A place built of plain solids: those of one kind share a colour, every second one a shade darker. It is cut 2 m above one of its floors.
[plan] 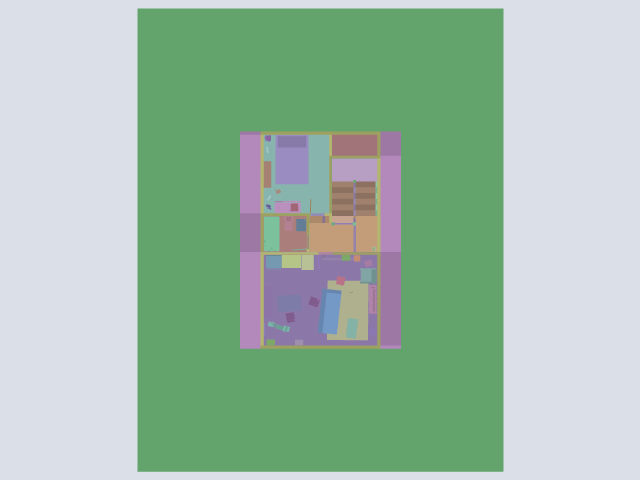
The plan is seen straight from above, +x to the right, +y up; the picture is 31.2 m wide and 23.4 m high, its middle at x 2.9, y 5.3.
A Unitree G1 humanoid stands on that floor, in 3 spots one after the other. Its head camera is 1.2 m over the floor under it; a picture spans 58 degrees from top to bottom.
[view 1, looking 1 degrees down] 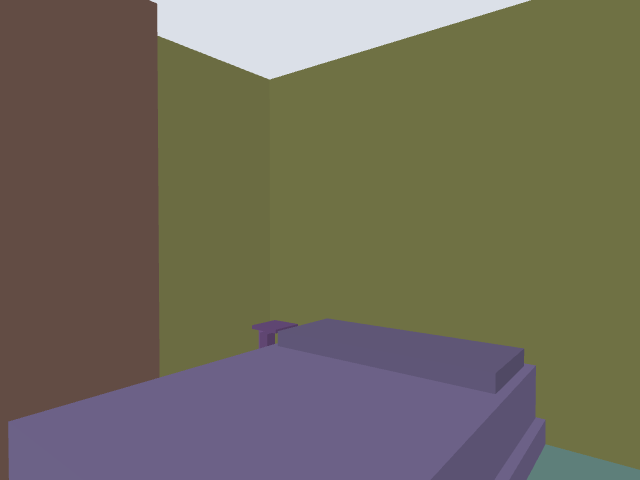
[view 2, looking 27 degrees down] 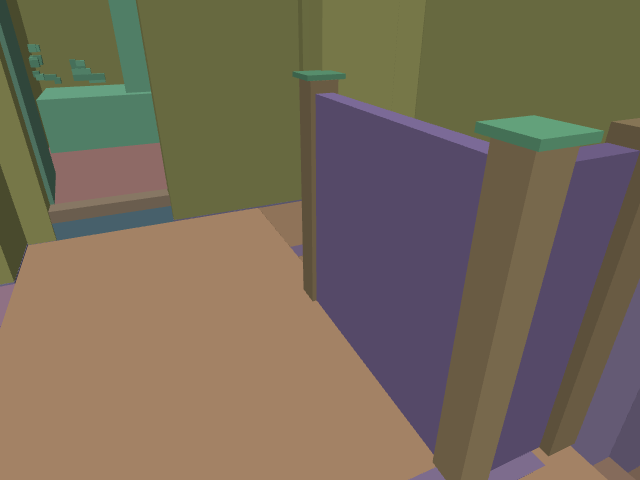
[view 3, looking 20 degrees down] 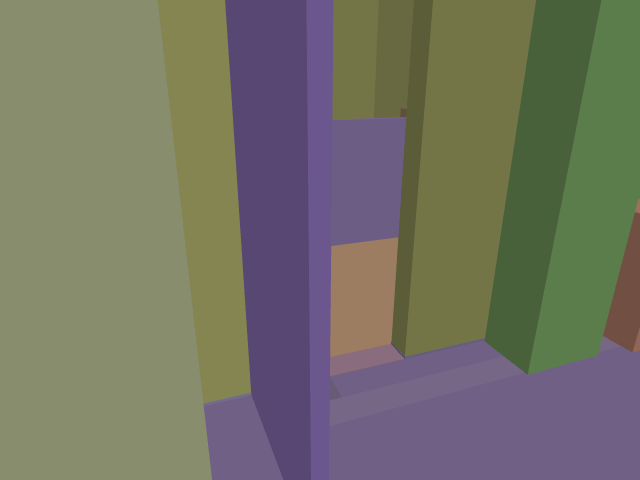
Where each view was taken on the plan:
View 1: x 2.83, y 7.72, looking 128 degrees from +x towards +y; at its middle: wall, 3.43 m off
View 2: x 5.17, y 5.37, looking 156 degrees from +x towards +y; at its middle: stair_guard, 1.88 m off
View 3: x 2.58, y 3.12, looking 70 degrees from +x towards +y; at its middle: leaf_living_kitchen_door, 0.87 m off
